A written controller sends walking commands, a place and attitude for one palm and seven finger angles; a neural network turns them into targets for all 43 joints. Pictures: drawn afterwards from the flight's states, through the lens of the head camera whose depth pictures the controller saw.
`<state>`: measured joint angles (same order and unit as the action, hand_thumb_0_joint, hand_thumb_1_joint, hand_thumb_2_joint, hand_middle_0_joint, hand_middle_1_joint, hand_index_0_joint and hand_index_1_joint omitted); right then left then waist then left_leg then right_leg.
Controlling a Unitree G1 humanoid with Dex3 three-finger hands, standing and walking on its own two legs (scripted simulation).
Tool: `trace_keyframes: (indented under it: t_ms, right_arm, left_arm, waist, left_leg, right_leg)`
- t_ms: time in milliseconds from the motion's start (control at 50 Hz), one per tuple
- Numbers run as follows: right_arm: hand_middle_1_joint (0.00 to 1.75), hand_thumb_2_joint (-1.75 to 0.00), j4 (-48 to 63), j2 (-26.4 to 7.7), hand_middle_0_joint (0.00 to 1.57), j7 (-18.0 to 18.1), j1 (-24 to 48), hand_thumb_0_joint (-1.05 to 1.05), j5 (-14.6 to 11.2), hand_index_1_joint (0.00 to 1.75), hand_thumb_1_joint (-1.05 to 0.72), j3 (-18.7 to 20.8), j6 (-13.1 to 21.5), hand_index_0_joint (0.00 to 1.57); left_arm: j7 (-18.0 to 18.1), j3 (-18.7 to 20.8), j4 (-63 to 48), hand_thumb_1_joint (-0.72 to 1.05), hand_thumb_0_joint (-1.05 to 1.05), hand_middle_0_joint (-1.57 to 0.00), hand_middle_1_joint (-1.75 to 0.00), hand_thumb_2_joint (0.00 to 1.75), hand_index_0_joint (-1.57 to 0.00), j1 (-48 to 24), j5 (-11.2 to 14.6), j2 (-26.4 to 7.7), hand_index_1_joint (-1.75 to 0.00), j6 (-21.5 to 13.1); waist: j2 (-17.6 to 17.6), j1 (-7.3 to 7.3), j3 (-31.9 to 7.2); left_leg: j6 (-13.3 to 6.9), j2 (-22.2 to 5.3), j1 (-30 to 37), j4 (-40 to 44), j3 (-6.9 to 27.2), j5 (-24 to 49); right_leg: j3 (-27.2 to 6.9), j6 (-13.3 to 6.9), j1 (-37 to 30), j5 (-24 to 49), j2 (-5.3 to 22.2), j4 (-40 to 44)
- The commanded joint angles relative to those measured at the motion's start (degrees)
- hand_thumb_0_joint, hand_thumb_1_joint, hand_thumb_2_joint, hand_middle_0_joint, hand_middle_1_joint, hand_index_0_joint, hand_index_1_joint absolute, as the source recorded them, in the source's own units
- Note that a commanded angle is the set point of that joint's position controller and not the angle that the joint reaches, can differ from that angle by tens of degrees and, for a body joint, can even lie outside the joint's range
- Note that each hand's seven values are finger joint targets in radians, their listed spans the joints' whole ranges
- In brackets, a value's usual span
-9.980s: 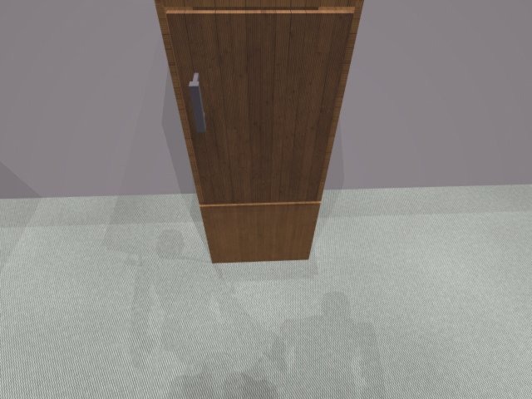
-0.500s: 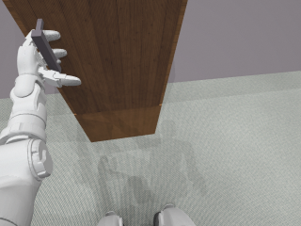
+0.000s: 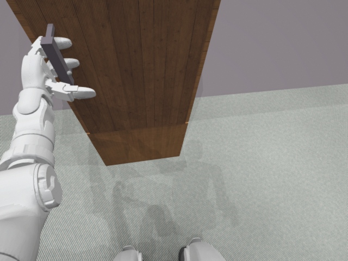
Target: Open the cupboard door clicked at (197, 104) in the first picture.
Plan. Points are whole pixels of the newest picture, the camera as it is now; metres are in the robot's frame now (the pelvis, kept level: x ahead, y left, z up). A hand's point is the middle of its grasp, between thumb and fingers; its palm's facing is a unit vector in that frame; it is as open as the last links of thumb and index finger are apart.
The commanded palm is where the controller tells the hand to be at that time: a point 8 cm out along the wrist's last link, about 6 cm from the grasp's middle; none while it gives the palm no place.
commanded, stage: close the thumb around the handle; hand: left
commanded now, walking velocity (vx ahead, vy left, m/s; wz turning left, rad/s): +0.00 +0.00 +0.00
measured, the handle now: (60, 57) +0.55 +0.22 +0.10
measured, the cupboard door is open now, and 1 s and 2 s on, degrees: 0 5 44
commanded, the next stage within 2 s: pull the door open along its arc in 0.56 s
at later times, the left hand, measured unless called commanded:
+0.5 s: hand (71, 72) +0.51 +0.19 +0.10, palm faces +0.08 -1.00 -0.01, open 5.5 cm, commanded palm +0.48 +0.23 +0.10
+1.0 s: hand (75, 84) +0.48 +0.18 +0.10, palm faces +0.07 -1.00 +0.00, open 5.3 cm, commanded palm +0.42 +0.22 +0.10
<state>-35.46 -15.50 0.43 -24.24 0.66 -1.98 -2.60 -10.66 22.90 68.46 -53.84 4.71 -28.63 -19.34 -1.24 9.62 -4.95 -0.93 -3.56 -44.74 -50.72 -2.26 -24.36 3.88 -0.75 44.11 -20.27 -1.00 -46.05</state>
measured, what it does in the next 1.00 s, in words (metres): stands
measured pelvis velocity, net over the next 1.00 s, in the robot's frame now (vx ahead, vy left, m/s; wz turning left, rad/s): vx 0.02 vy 0.00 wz -0.02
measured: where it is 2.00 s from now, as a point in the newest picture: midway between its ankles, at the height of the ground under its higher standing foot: outside the picture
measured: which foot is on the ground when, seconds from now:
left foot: down 0.00-1.00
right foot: down 0.00-1.00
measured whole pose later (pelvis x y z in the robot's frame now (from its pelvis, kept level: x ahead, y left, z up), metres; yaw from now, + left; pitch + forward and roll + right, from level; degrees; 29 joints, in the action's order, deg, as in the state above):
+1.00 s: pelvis +0.02 +0.00 +0.01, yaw -1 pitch +16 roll -2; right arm -34.2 -15.0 -0.7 -24.0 -0.5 -0.6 -3.9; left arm -9.2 20.3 53.2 -38.5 8.3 -21.5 -18.0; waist -2.0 6.9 -6.9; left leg -0.5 -3.8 -38.3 -47.1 -3.6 -24.6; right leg 2.5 -1.0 38.9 -20.7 -1.5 -43.7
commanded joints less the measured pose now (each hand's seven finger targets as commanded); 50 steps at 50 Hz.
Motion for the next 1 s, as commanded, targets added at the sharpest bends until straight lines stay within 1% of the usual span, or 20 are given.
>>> trace_keyframes:
  t_ms: [0,60,80,120,160,220,280,340,420,520,540,600,620,640,660,720,800,840,900,980]
  right_arm:
    - [0.3,-0.9,2.16,-9.87,0.2,0.69,-9.42,0.0,0.1,0.3,-0.9,3.87,0.99,0.2]
    - [0.3,-0.9,1.69,-9.91,0.2,0.45,-9.38,0.0,0.2,0.3,-0.9,4.04,1.07,0.2]
    - [0.3,-0.9,1.74,-10.01,0.2,0.43,-9.6,0.0,0.22,0.3,-0.9,4.05,1.1,0.2]
    - [0.3,-0.9,1.73,-9.85,0.2,0.33,-9.59,0.0,0.32,0.3,-0.9,4.13,1.07,0.2]
    - [0.3,-0.9,1.28,-9.71,0.2,0.24,-9.58,0.0,0.29,0.3,-0.9,3.95,1.02,0.2]
    - [0.3,-0.9,1.22,-10.09,0.2,0.39,-9.76,0.0,0.28,0.3,-0.9,3.95,0.91,0.2]
    - [0.3,-0.9,1.66,-9.79,0.2,0.47,-9.55,0.0,0.17,0.3,-0.9,3.94,0.9,0.2]
    - [0.3,-0.9,1.46,-9.57,0.2,0.4,-9.39,0.0,0.19,0.3,-0.9,3.87,0.85,0.2]
    - [0.3,-0.9,2.06,-9.63,0.2,0.4,-9.36,0.0,0.11,0.3,-0.9,4.03,0.7,0.2]
    - [0.3,-0.9,2.17,-9.39,0.2,0.37,-8.74,0.0,-0.07,0.3,-0.9,4.14,0.57,0.2]
    - [0.3,-0.9,2.19,-9.59,0.2,0.43,-8.87,0.0,-0.03,0.3,-0.9,4.1,0.49,0.2]
    - [0.3,-0.9,2.41,-9.42,0.2,0.54,-8.71,0.0,-0.13,0.3,-0.9,4.02,0.42,0.2]
    - [0.3,-0.9,2.35,-9.35,0.2,0.5,-8.29,0.0,-0.18,0.3,-0.9,3.99,0.51,0.2]
    - [0.3,-0.9,2.36,-9.37,0.2,0.43,-8.47,0.0,-0.13,0.3,-0.9,4.06,0.53,0.2]
    - [0.3,-0.9,2.2,-9.35,0.2,0.5,-8.25,0.0,-0.2,0.3,-0.9,3.96,0.53,0.2]
    - [0.3,-0.9,2.72,-9.32,0.2,0.41,-8.43,0.0,-0.07,0.3,-0.9,4.24,0.66,0.2]
    - [0.3,-0.9,3.82,-9.2,0.2,0.12,-7.65,0.0,-0.29,0.3,-0.9,4.41,0.5,0.2]
    - [0.3,-0.9,4.6,-8.89,0.2,-0.1,-6.49,0.0,-0.65,0.3,-0.9,4.56,0.42,0.2]
    - [0.3,-0.9,6.05,-8.7,0.2,-0.3,-5.31,0.0,-1.02,0.3,-0.9,4.81,0.39,0.2]
    - [0.3,-0.9,7.9,-7.71,0.2,-0.84,-2.44,0.0,-1.85,0.3,-0.9,5.1,0.83,0.2]
  left_arm:
    - [0.91,-0.91,-13.04,-0.05,0.0,-0.33,-1.25,0.49,-0.33,-28.3,0.17,-11.77,-1.25,-4.22]
    - [1.72,-1.05,-12.18,0.12,0.0,-0.34,-1.27,0.56,-0.34,-28.04,0.04,-10.86,-1.27,-4.19]
    - [1.82,-0.9,-12.19,0.17,0.0,-0.35,-1.27,0.59,-0.35,-27.7,0.11,-10.99,-1.27,-4.18]
    - [1.96,-0.88,-13.54,0.28,0.0,-0.36,-1.28,0.64,-0.36,-27.81,0.2,-10.68,-1.28,-4.62]
    - [1.89,-2.28,-11.98,0.4,0.0,-0.36,-1.3,0.68,-0.36,-28.33,-0.06,-9.19,-1.3,-4.32]
    - [2.18,0.08,-11.78,0.56,0.0,-0.38,-1.31,0.76,-0.38,-29.34,-0.12,-12.58,-1.31,-4.41]
    - [1.91,0.68,-11.4,0.73,0.0,-0.39,-1.33,0.83,-0.39,-26.45,-0.23,-12.85,-1.33,-4.27]
    - [1.46,-0.25,-12.36,0.9,0.0,-0.4,-1.35,0.9,-0.4,-27.87,-0.22,-12.27,-1.35,-4.57]
    - [1.01,0.97,-13.91,0.9,0.0,-0.4,-1.35,0.9,-0.4,-25.2,0.49,-12.95,-1.35,-4.97]
    - [0.83,0.37,-14.8,0.9,0.0,-0.4,-1.35,0.9,-0.4,-24.45,0.97,-11.8,-1.35,-4.82]
    - [1.08,2.18,-13.98,0.9,0.0,-0.4,-1.35,0.9,-0.4,-23.42,0.88,-13.86,-1.35,-4.64]
    - [1.32,1.15,-13.95,0.9,0.0,-0.4,-1.35,0.9,-0.4,-23.86,0.38,-13.41,-1.35,-4.63]
    - [1.28,0.32,-14.6,0.9,0.0,-0.4,-1.35,0.9,-0.4,-24.82,0.23,-12.8,-1.35,-4.76]
    - [1.41,0.99,-14.16,0.9,0.0,-0.4,-1.35,0.9,-0.4,-23.74,0.27,-13.07,-1.35,-4.73]
    - [1.39,-0.63,-13.61,0.9,0.0,-0.4,-1.35,0.9,-0.4,-25.11,0.27,-11.57,-1.35,-4.52]
    - [1.12,0.9,-15.21,0.9,0.0,-0.4,-1.35,0.9,-0.4,-21.51,1.0,-11.94,-1.35,-4.85]
    - [0.37,0.57,-17.95,0.9,0.0,-0.4,-1.35,0.9,-0.4,-15.19,1.94,-10.31,-1.35,-4.68]
    - [0.13,-0.19,-21.03,0.9,0.0,-0.4,-1.35,0.9,-0.4,-11.67,2.59,-8.82,-1.35,-4.37]
    - [0.36,-0.17,-24.99,0.9,0.0,-0.4,-1.35,0.9,-0.4,-4.0,3.83,-7.18,-1.35,-3.56]
    - [1.11,-2.58,-34.81,0.9,0.0,-0.4,-1.35,0.9,-0.4,6.2,5.58,-2.15,-1.35,-2.18]
  waist:
    - [-6.77,1.28,-24.41]
    - [-6.89,0.98,-24.17]
    - [-4.97,1.14,-24.92]
    - [-6.66,0.71,-27.21]
    - [-6.03,1.39,-24.64]
    - [-5.0,1.14,-25.16]
    - [-4.21,0.26,-25.42]
    - [-6.86,0.6,-25.63]
    - [-5.81,-0.36,-27.9]
    - [-6.05,-0.37,-26.45]
    - [-4.48,-0.89,-26.06]
    - [-4.38,-0.38,-24.34]
    - [-6.5,-0.08,-24.22]
    - [-5.71,-0.57,-24.71]
    - [-5.17,0.53,-23.57]
    - [-5.1,-1.18,-27.36]
    - [-5.27,-2.77,-28.53]
    - [-5.45,-3.57,-28.41]
    - [-2.6,-5.0,-27.76]
    - [-3.04,-6.87,-26.18]
  left_leg:
    - [-0.53,1.91,19.01,4.59,4.39,22.31]
    - [-0.24,1.8,19.77,4.71,4.72,22.16]
    - [-0.32,1.79,19.39,4.68,4.84,22.55]
    - [-0.21,1.87,20.81,4.23,4.71,24.85]
    - [-0.14,1.75,19.94,4.41,4.88,23.95]
    - [-0.39,2.01,18.41,4.6,4.83,22.74]
    - [-0.51,2.18,17.43,4.41,4.11,23.5]
    - [-0.43,2.19,18.36,4.25,4.06,24.17]
    - [-0.48,2.25,19.02,4.17,3.86,26.22]
    - [-0.62,2.38,18.54,4.52,3.34,25.06]
    - [-0.72,2.41,17.11,4.59,3.21,24.16]
    - [-1.0,2.63,15.86,4.89,2.98,23.31]
    - [-0.8,2.56,16.79,4.9,2.99,23.07]
    - [-0.79,2.58,16.65,4.88,2.98,22.71]
    - [-0.86,2.51,16.33,4.83,2.98,21.97]
    - [-0.77,2.63,17.76,4.8,2.83,25.04]
    - [-0.71,2.62,18.66,5.04,2.53,27.85]
    - [-0.67,2.56,19.09,5.42,1.96,28.43]
    - [-0.94,2.58,18.65,6.43,1.54,30.02]
    - [-0.78,2.34,20.41,8.05,0.78,32.02]
  right_leg:
    - [-1.55,-0.06,-8.17,17.42,-1.92,3.42]
    - [-1.38,-0.09,-7.01,16.18,-1.97,3.49]
    - [-1.34,-0.04,-7.93,16.81,-1.97,3.32]
    - [-1.46,-0.04,-8.39,18.54,-1.95,2.95]
    - [-1.21,-0.07,-7.23,17.67,-1.94,3.11]
    - [-1.64,-0.05,-9.18,17.97,-1.89,3.11]
    - [-1.77,-0.07,-10.84,19.71,-1.8,3.06]
    - [-1.93,-0.07,-10.39,20.16,-1.8,3.08]
    - [-1.97,-0.07,-12.58,22.39,-1.89,2.91]
    - [-2.09,0.02,-13.01,22.47,-1.89,3.5]
    - [-2.22,0.04,-14.08,22.42,-1.92,3.42]
    - [-2.51,0.02,-14.55,22.66,-1.8,3.64]
    - [-2.52,0.08,-13.15,21.9,-1.69,3.69]
    - [-2.44,0.06,-13.53,21.5,-1.73,3.7]
    - [-2.54,0.14,-12.58,20.99,-1.72,3.98]
    - [-2.52,0.02,-15.54,24.02,-1.74,3.36]
    - [-2.29,-0.27,-17.44,26.28,-1.83,3.09]
    - [-2.31,-0.15,-18.26,27.25,-1.81,3.43]
    - [-2.21,-0.33,-21.61,29.66,-1.86,3.76]
    - [-1.81,-0.33,-23.67,30.95,-1.61,4.61]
